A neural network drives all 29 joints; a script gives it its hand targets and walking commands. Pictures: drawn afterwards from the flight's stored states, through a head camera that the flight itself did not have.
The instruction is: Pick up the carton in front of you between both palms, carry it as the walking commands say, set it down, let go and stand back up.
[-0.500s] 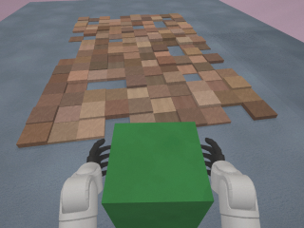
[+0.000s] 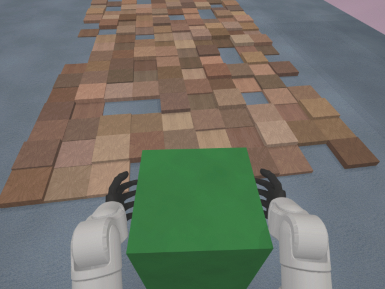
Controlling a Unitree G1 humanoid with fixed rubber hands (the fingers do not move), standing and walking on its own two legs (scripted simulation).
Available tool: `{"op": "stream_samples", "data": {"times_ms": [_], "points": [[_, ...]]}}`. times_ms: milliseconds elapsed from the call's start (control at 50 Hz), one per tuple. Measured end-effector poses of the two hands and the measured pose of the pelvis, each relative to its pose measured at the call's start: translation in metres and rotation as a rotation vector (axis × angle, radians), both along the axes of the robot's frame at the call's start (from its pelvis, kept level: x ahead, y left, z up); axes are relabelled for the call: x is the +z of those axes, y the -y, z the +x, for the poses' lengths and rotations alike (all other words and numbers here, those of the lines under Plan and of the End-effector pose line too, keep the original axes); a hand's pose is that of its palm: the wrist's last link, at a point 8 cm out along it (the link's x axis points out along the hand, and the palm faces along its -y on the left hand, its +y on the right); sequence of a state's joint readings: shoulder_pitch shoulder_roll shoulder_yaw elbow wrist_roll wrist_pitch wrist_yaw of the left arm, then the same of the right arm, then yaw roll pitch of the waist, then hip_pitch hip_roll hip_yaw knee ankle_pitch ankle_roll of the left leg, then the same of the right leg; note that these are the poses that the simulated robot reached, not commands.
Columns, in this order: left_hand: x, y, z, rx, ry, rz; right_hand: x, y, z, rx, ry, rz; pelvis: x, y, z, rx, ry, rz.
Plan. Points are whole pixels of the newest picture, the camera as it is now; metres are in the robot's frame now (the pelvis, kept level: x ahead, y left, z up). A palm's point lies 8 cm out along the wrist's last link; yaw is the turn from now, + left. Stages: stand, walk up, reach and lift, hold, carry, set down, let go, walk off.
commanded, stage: carry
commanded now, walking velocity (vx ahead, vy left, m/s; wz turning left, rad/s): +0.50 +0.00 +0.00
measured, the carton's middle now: (196, 223) +0.27 +0.00 +0.01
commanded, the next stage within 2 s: none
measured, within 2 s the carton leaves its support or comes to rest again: neither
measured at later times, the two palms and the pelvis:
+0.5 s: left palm (145, 102) +0.60 +0.14 +0.08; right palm (249, 99) +0.62 -0.16 +0.08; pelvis +0.34 -0.03 +0.01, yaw +4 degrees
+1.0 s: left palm (142, 24) +1.00 +0.19 +0.14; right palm (221, 24) +1.00 -0.11 +0.15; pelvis +0.66 +0.04 +0.01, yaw +2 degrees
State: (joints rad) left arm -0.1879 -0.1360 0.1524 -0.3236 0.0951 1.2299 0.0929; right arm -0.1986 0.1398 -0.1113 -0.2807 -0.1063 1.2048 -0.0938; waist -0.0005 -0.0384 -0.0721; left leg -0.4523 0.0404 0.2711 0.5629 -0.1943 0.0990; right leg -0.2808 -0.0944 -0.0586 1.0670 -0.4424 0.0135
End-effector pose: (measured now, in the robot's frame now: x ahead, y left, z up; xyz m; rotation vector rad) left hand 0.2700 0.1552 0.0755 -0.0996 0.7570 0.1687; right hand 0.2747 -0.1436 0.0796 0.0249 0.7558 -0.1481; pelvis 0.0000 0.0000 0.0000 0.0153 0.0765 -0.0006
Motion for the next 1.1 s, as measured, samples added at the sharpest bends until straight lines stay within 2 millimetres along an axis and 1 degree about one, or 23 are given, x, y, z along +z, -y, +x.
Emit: {"op": "stream_samples", "data": {"times_ms": [40, 80, 160, 220, 300, 360, 400, 420, 460, 520, 580, 660, 720, 780, 820, 860, 900, 940, 1000, 1100], "points": [[-0.001, 0.001, 0.022, -0.026, -0.034, 0.004, -0.001, 0.001, 0.016, -0.023, -0.035, 0.000, 0.009, -0.005, 0.021, -0.006, -0.007, -0.010], [0.002, 0.002, 0.046, -0.052, -0.043, 0.010, 0.002, 0.002, 0.034, -0.042, -0.044, -0.001, 0.017, -0.009, 0.044, -0.006, -0.013, -0.022], [0.013, 0.003, 0.097, -0.072, -0.007, 0.015, 0.015, 0.003, 0.081, -0.056, -0.009, -0.004, 0.026, -0.012, 0.093, 0.004, -0.019, -0.042], [0.021, 0.002, 0.136, -0.063, 0.032, 0.020, 0.023, 0.002, 0.124, -0.042, 0.030, -0.003, 0.027, -0.009, 0.135, 0.012, -0.016, -0.046], [0.027, 0.002, 0.189, -0.033, 0.076, 0.031, 0.027, 0.002, 0.187, -0.010, 0.075, 0.003, 0.019, -0.001, 0.197, 0.018, -0.006, -0.039], [0.024, 0.007, 0.235, -0.010, 0.095, 0.043, 0.021, 0.007, 0.239, 0.013, 0.094, 0.014, 0.006, 0.008, 0.249, 0.032, 0.007, -0.032], [0.018, 0.011, 0.267, 0.004, 0.102, 0.055, 0.011, 0.011, 0.275, 0.027, 0.102, 0.027, -0.006, 0.016, 0.283, 0.044, 0.022, -0.037], [0.015, 0.013, 0.282, 0.009, 0.089, 0.062, 0.006, 0.012, 0.292, 0.029, 0.089, 0.038, -0.008, 0.019, 0.297, 0.051, 0.023, -0.047], [0.009, 0.014, 0.306, 0.025, 0.041, 0.059, -0.001, 0.014, 0.320, 0.041, 0.041, 0.041, -0.003, 0.024, 0.320, 0.063, 0.018, -0.040], [0.008, 0.014, 0.335, 0.047, -0.017, 0.053, -0.001, 0.013, 0.356, 0.064, -0.016, 0.033, 0.010, 0.028, 0.353, 0.076, 0.010, -0.021], [0.017, 0.013, 0.369, 0.058, -0.020, 0.059, 0.007, 0.011, 0.393, 0.078, -0.019, 0.036, 0.021, 0.029, 0.389, 0.073, 0.003, -0.003], [0.032, 0.010, 0.423, 0.049, 0.025, 0.065, 0.021, 0.009, 0.444, 0.071, 0.026, 0.039, 0.027, 0.023, 0.440, 0.063, -0.004, 0.010], [0.043, 0.006, 0.470, 0.032, 0.074, 0.063, 0.032, 0.005, 0.485, 0.051, 0.075, 0.039, 0.026, 0.015, 0.483, 0.057, -0.002, 0.007], [0.052, -0.002, 0.522, 0.020, 0.134, 0.050, 0.043, -0.002, 0.531, 0.025, 0.134, 0.042, 0.019, 0.003, 0.527, 0.052, 0.006, -0.005], [0.057, -0.010, 0.560, 0.019, 0.180, 0.032, 0.051, -0.011, 0.567, 0.010, 0.180, 0.037, 0.010, -0.006, 0.559, 0.043, 0.014, -0.015], [0.059, -0.020, 0.602, 0.010, 0.229, 0.022, 0.057, -0.020, 0.607, 0.007, 0.228, 0.023, -0.002, -0.017, 0.592, 0.034, 0.025, -0.017], [0.060, -0.029, 0.644, -0.012, 0.232, 0.033, 0.063, -0.029, 0.646, 0.013, 0.232, -0.008, -0.007, -0.025, 0.615, 0.034, 0.025, -0.001], [0.062, -0.034, 0.681, -0.037, 0.195, 0.045, 0.066, -0.034, 0.680, 0.013, 0.194, -0.028, -0.003, -0.031, 0.634, 0.031, 0.018, -0.006], [0.069, -0.038, 0.732, -0.054, 0.142, 0.039, 0.071, -0.038, 0.726, 0.009, 0.140, -0.040, 0.007, -0.038, 0.664, 0.038, 0.008, -0.016], [0.086, -0.043, 0.813, -0.052, 0.121, 0.043, 0.086, -0.043, 0.807, 0.014, 0.119, -0.037, 0.016, -0.043, 0.724, 0.046, -0.004, -0.021]]}}
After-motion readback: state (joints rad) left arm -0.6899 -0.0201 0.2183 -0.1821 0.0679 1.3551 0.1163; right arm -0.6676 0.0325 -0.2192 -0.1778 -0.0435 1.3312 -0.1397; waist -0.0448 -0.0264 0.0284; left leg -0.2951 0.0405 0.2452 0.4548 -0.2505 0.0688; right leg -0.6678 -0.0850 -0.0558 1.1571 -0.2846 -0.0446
